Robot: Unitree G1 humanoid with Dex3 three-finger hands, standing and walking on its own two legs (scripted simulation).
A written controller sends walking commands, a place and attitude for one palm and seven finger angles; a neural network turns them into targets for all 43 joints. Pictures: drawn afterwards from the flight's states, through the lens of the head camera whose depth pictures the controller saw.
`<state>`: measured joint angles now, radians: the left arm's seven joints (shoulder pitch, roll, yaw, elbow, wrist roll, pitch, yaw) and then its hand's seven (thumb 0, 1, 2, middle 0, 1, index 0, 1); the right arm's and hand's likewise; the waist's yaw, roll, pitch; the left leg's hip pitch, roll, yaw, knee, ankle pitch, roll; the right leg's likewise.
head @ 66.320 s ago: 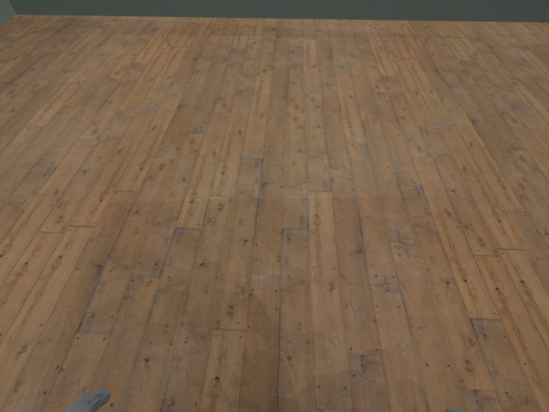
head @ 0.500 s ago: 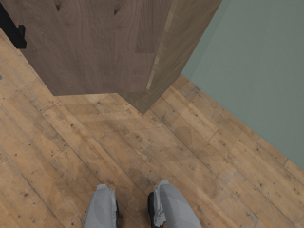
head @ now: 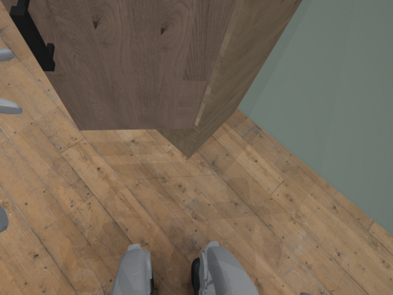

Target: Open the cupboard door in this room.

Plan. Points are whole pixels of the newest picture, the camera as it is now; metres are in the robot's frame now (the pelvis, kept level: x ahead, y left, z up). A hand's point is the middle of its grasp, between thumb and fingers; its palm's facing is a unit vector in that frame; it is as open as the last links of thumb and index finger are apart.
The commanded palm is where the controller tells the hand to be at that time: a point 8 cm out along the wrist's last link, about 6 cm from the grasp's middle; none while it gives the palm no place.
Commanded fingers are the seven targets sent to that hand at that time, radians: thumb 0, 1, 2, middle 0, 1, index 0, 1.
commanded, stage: move the hooked fingers beside the handle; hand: left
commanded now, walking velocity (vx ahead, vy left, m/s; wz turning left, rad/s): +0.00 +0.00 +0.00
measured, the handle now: (37, 34) +0.57 +0.27 +0.08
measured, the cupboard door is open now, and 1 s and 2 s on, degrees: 47 47 48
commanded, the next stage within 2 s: slide the fingers in behind the handle in 0.12 s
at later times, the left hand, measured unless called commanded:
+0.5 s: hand (17, 66) +0.51 +0.29 +0.06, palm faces +0.02 -1.00 +0.00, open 14.0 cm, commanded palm +0.50 +0.32 +0.07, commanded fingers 0.00 -0.50 0.30 -0.30 -1.20 -0.30 -1.20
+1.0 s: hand (25, 70) +0.50 +0.28 +0.07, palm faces +0.04 -1.00 +0.01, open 14.0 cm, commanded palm +0.49 +0.30 +0.07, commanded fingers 0.00 -0.50 0.30 -0.30 -1.20 -0.30 -1.20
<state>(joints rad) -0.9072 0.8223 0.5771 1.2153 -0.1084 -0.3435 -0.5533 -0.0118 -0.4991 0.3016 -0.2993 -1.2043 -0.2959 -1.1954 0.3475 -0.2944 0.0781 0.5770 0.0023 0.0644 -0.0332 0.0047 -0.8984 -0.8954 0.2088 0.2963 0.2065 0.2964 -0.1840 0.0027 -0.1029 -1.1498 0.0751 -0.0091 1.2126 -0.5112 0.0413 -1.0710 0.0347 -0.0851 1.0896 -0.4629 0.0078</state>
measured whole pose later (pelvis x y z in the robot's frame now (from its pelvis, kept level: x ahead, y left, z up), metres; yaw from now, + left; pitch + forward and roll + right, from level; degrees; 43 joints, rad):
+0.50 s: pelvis +0.00 +0.00 +0.00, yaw +0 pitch +27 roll -6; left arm -0.95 0.80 0.55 1.20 -0.09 -0.31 -0.51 -0.01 -0.50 0.30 -0.30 -1.20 -0.30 -1.20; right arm 0.37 -0.28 0.09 0.59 0.00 0.07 -0.03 0.01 -0.90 -0.90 0.21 0.30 0.21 0.30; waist -0.20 0.02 -0.10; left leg -1.19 0.08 -0.01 1.22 -0.52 0.04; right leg -1.11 0.04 -0.08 1.10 -0.47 0.01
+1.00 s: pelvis +0.01 -0.01 +0.00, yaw +0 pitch +25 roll -6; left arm -0.89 0.71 0.51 1.17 -0.12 -0.36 -0.46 -0.01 -0.50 0.30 -0.29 -1.21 -0.30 -1.20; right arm 0.35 -0.28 0.07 0.60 0.00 0.07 -0.02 0.00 -0.90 -0.90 0.21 0.30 0.21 0.30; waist -0.18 0.01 -0.11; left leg -1.13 0.07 -0.01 1.20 -0.52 0.03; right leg -1.05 0.03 -0.08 1.09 -0.47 0.00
